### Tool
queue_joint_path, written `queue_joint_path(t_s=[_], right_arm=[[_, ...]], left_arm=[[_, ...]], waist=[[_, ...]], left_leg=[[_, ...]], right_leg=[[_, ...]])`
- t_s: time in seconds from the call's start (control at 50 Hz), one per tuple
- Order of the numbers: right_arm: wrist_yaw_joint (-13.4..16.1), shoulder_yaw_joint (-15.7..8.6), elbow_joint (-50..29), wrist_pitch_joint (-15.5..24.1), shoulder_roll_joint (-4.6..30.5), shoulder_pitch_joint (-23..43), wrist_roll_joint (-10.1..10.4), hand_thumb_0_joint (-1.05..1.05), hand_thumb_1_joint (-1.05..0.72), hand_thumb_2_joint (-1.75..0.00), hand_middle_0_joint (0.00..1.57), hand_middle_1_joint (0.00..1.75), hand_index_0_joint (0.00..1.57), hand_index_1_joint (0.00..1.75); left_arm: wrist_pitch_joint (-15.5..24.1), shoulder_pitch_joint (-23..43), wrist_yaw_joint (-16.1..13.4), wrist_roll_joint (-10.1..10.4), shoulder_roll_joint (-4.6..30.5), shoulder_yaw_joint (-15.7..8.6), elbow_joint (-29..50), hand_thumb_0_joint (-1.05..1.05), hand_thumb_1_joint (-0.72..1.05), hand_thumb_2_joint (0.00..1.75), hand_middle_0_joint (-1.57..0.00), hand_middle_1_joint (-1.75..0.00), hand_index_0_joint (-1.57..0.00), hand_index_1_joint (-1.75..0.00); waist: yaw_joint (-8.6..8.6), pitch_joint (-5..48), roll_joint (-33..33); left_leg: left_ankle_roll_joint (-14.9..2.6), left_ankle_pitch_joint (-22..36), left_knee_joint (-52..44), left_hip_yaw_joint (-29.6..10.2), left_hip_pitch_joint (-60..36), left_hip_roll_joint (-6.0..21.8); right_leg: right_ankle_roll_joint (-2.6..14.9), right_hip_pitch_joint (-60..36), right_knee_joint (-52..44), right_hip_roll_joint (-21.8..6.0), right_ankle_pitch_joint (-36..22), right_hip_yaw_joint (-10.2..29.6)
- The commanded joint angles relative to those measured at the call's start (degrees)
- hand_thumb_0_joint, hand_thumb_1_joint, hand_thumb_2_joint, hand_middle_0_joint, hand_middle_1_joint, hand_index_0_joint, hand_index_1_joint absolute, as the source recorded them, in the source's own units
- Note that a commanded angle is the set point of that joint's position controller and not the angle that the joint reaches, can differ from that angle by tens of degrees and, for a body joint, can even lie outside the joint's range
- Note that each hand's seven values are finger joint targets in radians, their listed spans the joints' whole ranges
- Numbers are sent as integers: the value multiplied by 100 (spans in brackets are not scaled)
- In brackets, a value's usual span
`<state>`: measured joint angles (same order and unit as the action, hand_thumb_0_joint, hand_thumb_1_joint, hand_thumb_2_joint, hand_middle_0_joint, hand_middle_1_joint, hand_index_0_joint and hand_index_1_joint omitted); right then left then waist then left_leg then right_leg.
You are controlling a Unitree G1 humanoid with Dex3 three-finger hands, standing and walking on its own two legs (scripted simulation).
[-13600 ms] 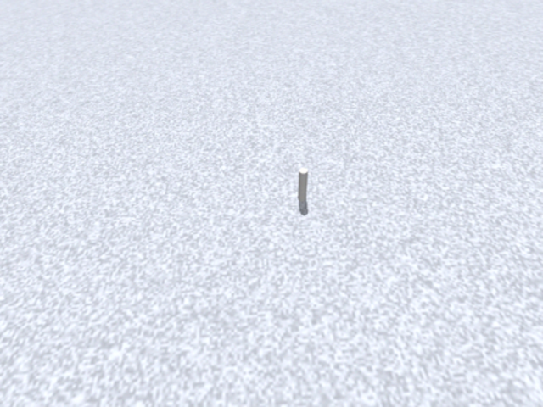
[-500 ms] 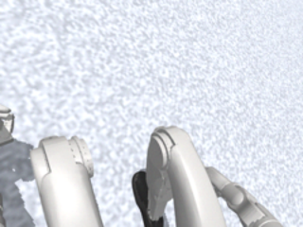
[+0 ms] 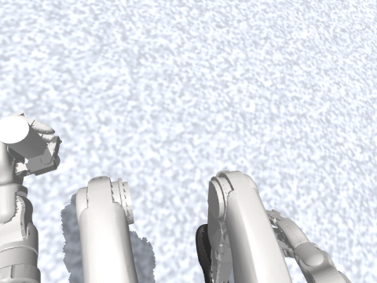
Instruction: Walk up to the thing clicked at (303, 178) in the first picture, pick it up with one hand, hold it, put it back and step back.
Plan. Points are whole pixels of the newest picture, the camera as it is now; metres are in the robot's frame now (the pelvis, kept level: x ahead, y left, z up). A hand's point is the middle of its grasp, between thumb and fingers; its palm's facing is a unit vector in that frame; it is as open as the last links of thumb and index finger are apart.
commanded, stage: settle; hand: left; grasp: from the side
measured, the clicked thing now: (34, 148) +0.37 +0.31 -0.06
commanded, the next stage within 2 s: lift in 0.92 s
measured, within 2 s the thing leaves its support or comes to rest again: neither
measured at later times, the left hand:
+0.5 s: hand (35, 137) +0.37 +0.29 +0.00, palm faces +0.24 -0.97 -0.03, open 5.3 cm
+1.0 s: hand (31, 127) +0.38 +0.28 +0.03, palm faces +0.25 -0.97 -0.03, open 5.3 cm
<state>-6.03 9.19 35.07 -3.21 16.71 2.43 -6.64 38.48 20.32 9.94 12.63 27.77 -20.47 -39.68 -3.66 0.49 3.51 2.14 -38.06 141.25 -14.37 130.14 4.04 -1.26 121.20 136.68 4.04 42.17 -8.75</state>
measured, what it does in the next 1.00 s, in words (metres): rises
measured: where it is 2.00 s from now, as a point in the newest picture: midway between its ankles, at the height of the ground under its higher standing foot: (169, 280)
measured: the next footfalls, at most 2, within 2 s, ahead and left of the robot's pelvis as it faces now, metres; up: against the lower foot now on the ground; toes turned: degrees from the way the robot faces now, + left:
none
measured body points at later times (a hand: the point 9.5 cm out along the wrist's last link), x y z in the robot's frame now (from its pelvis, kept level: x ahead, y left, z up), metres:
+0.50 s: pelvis +0.00 -0.01 +0.03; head +0.20 +0.07 +0.43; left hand +0.35 +0.34 +0.01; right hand +0.22 -0.24 -0.08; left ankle +0.08 +0.14 -0.29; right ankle +0.10 -0.12 -0.29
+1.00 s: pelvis +0.00 -0.01 +0.05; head +0.19 +0.06 +0.46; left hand +0.36 +0.33 +0.03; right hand +0.20 -0.24 -0.07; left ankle +0.08 +0.14 -0.29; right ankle +0.10 -0.12 -0.29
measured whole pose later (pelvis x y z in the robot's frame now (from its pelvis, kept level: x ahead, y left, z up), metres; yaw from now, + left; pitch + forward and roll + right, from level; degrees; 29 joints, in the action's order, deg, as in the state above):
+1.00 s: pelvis +0.00 -0.01 +0.05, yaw +5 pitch +31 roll -5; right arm -2.9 2.6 37.1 -1.0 15.7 -2.0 -3.3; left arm 33.6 26.1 14.5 11.6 22.0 -22.5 -42.8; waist -2.8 6.5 1.1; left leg 2.1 -37.1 129.4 -8.4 123.7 4.4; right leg 0.0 117.3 128.5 2.4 42.3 -4.7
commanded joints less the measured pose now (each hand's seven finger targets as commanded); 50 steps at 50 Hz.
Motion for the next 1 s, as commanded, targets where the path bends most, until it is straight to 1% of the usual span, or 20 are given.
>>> queue_joint_path(t_s=[0.0, 0.04, 0.08, 0.22, 0.26, 0.3, 0.36, 0.4, 0.5, 0.52, 0.56, 0.58, 0.74, 0.78, 0.82, 0.86, 0.9, 0.94, 0.96, 0.98], right_arm=[[143, -670, -474, 117, 1355, -313, 101, 0, -87, -89, 20, 30, 20, 30], [176, -711, -429, 143, 1328, -326, 143, 0, -87, -89, 20, 30, 20, 30], [204, -732, -420, 164, 1305, -408, 180, 0, -87, -89, 20, 30, 20, 30], [269, -841, -419, 211, 1187, -490, 229, 0, -88, -90, 20, 30, 20, 30], [293, -897, -415, 229, 1209, -501, 270, 0, -88, -89, 20, 30, 20, 30], [305, -930, -423, 239, 1214, -495, 291, 0, -88, -90, 20, 30, 20, 30], [331, -939, -382, 255, 1176, -540, 309, 0, -88, -89, 20, 30, 20, 30], [332, -957, -390, 269, 1134, -586, 319, 0, -88, -89, 20, 30, 20, 30], [361, -1023, -383, 306, 1125, -603, 323, 0, -88, -90, 20, 30, 20, 30], [359, -1033, -381, 323, 1102, -604, 325, 0, -88, -90, 20, 30, 20, 30], [361, -1043, -320, 335, 1105, -692, 320, 0, -88, -90, 20, 30, 20, 30], [373, -1057, -332, 336, 1103, -655, 314, 0, -88, -90, 20, 30, 20, 30], [389, -1060, -334, 368, 1069, -711, 312, 0, -87, -89, 20, 30, 20, 30], [392, -1064, -292, 364, 1053, -771, 310, 0, -88, -90, 20, 30, 20, 30], [393, -1072, -318, 359, 1042, -733, 320, 0, -87, -90, 20, 30, 20, 30], [391, -1058, -270, 377, 1020, -801, 315, 0, -87, -89, 20, 30, 20, 30], [405, -1076, -247, 386, 1043, -796, 320, 0, -87, -89, 20, 30, 20, 30], [396, -1061, -256, 384, 1012, -835, 310, 0, -88, -90, 20, 30, 20, 30], [393, -1058, -284, 386, 1019, -809, 316, 0, -87, -90, 20, 30, 20, 30], [398, -1077, -219, 383, 1031, -891, 304, 0, -87, -89, 20, 30, 20, 30]], left_arm=[[243, 972, 132, 107, 885, -233, 1287, 0, 60, 129, -129, -133, -128, -135], [190, 1066, 207, 176, 898, -294, 1318, 0, 61, 129, -130, -134, -129, -136], [163, 1283, 272, 238, 900, -344, 1470, 0, 60, 127, -129, -132, -128, -133], [19, 1115, 379, 231, 796, -428, 1414, 0, 55, 129, -130, -133, -129, -135], [-13, 1159, 426, 245, 941, -587, 1493, 0, 55, 128, -131, -132, -129, -134], [-79, 1077, 479, 245, 749, -486, 1415, 0, 54, 129, -131, -133, -130, -135], [-115, 1174, 458, 212, 781, -542, 1446, 0, 58, 132, -134, -136, -132, -138], [-159, 1217, 480, 209, 625, -420, 1465, 0, 57, 132, -136, -137, -134, -139], [-177, 1427, 414, 101, 656, -471, 1431, 0, 57, 134, -136, -138, -134, -140], [-192, 1386, 417, 92, 534, -355, 1267, 0, 56, 134, -137, -138, -135, -140], [-144, 1502, 435, 92, 617, -452, 1370, 0, 58, 135, -137, -138, -135, -141], [-155, 1393, 440, 50, 636, -448, 1261, 0, 56, 134, -137, -138, -135, -140], [-116, 1686, 426, 35, 562, -457, 1122, 0, 60, 134, -133, -135, -131, -138], [-80, 1739, 417, -15, 703, -525, 1199, 0, 61, 134, -135, -136, -133, -138], [-87, 1665, 421, -49, 635, -461, 1060, 0, 61, 135, -135, -136, -133, -138], [-80, 1764, 443, -22, 450, -358, 915, 0, 62, 137, -134, -136, -132, -139], [-75, 1880, 436, -29, 629, -481, 863, 0, 59, 135, -132, -134, -130, -137], [-67, 1898, 444, -22, 549, -438, 827, 0, 59, 134, -133, -135, -132, -137], [-77, 1741, 477, -44, 429, -322, 622, 0, 60, 134, -131, -134, -130, -136], [-48, 1972, 449, -45, 621, -513, 839, 0, 61, 135, -131, -134, -130, -136]], waist=[[-34, 3601, -1356], [31, 3645, -1274], [-9, 3800, -1290], [102, 3941, -985], [174, 4046, -1016], [150, 3968, -1093], [184, 4013, -1065], [128, 4078, -1086], [158, 3966, -1146], [120, 3908, -1104], [107, 4028, -1092], [161, 4026, -1112], [90, 3969, -1100], [146, 4203, -1151], [174, 4143, -1167], [39, 4008, -1056], [104, 3998, -1050], [80, 4051, -1019], [-6, 3939, -980], [83, 4050, -978]], left_leg=[[-279, 200, -1726, 660, -2535, -26], [-288, 266, -1719, 717, -2528, -18], [-302, 365, -1710, 748, -2574, -23], [-333, 490, -1803, 864, -2485, 10], [-339, 517, -1898, 873, -2625, 7], [-329, 449, -2012, 873, -2783, -2], [-329, 541, -2056, 904, -2809, -2], [-334, 651, -2070, 912, -2890, 1], [-321, 494, -2270, 926, -3096, -10], [-325, 456, -2266, 943, -3058, -9], [-327, 543, -2287, 938, -3143, -22], [-323, 546, -2325, 957, -3196, -23], [-325, 376, -2465, 980, -3239, -47], [-319, 532, -2500, 981, -3396, -57], [-319, 503, -2573, 996, -3458, -64], [-326, 516, -2551, 995, -3345, -60], [-344, 468, -2550, 1034, -3294, -73], [-339, 502, -2552, 1042, -3309, -68], [-345, 461, -2569, 1025, -3240, -65], [-342, 506, -2556, 1046, -3308, -70]], right_leg=[[312, -1436, -1587, 164, -952, -205], [302, -1494, -1667, 150, -993, -101], [292, -1585, -1684, 129, -1093, -64], [238, -2060, -1996, 61, -1090, 184], [262, -1999, -2016, 68, -1059, 166], [299, -1808, -1998, 78, -994, 92], [302, -1892, -2045, 61, -1077, 134], [303, -1920, -2061, 59, -1185, 149], [340, -1727, -2154, 48, -978, 128], [336, -1714, -2217, 46, -946, 173], [330, -1830, -2217, 36, -1034, 156], [336, -1798, -2220, 31, -1008, 171], [340, -1764, -2371, 9, -818, 183], [357, -1848, -2320, 3, -944, 187], [370, -1759, -2346, -5, -889, 199], [345, -1836, -2397, -5, -939, 210], [343, -1822, -2445, -21, -886, 255], [333, -1902, -2494, -25, -886, 287], [327, -1889, -2498, -23, -854, 247], [331, -1943, -2495, -25, -898, 273]])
